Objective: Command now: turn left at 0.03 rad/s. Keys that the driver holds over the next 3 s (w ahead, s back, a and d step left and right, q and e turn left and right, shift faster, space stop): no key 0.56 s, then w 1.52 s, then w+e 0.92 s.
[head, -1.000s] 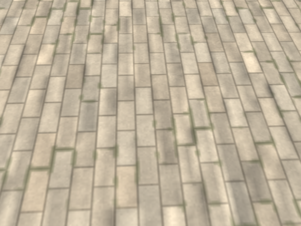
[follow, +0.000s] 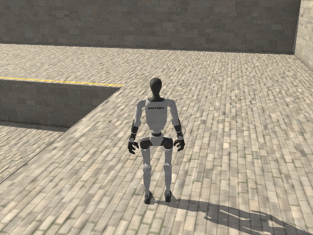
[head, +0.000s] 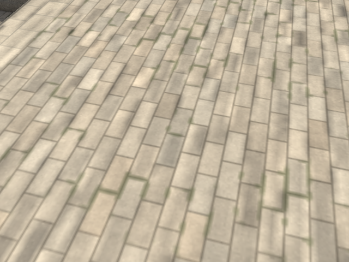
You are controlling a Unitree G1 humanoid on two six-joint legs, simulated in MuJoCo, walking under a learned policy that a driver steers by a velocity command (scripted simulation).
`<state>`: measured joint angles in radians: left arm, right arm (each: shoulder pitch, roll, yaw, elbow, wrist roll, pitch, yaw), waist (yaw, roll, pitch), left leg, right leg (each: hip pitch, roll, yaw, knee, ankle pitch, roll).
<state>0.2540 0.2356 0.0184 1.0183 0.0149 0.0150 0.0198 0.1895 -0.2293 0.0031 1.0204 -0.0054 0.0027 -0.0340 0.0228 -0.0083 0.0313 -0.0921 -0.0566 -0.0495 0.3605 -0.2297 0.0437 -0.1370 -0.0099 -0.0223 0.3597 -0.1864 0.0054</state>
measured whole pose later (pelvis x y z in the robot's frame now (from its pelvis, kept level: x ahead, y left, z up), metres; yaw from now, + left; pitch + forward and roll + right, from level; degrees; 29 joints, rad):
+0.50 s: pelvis +0.00 +0.00 +0.00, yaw +0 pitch -2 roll +0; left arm 0.26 0.18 0.00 1.14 0.01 0.01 0.03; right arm 0.27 -0.18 0.02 1.14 -0.01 0.00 -0.04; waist 0.01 0.00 0.03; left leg -0.10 -0.06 -0.05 0.37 -0.24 0.04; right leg -0.16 -0.01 -0.01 0.39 -0.20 0.00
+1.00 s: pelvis +0.11 -0.05 +0.00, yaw +0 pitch +0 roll +1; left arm 0.45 0.17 0.03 1.11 0.02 -0.08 0.01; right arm 0.28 -0.21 -0.04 1.07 -0.04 -0.05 0.02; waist 0.01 0.03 0.00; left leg -0.44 0.02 0.03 1.04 -0.28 0.08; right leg -0.05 0.05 -0.07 0.34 -0.30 -0.08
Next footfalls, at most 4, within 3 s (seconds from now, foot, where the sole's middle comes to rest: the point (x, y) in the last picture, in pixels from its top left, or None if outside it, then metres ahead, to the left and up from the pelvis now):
1.28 left None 0.43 0.02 -0.78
1.82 right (217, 212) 0.75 -0.14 -0.78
2.36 left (177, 155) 1.05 0.03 -0.78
2.90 right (229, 127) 1.25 -0.24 -0.78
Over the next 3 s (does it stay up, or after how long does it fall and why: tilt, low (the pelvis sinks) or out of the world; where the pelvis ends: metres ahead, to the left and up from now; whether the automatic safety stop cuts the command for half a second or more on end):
stays up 1.18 -0.15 -0.02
